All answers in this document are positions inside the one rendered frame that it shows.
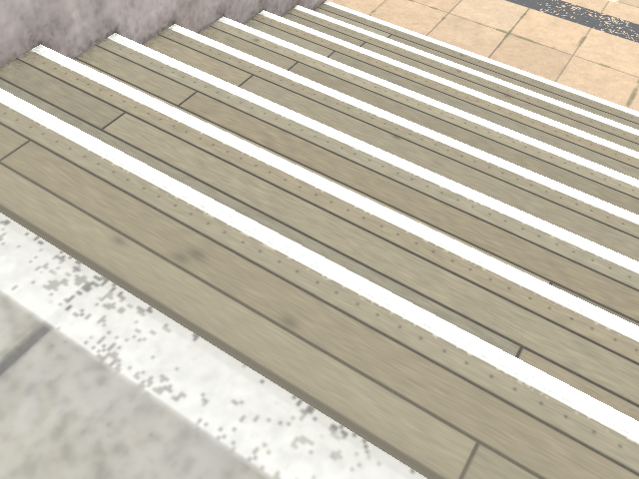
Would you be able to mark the stairs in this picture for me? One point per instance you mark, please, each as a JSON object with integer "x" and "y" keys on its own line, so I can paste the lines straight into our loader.
{"x": 502, "y": 202}

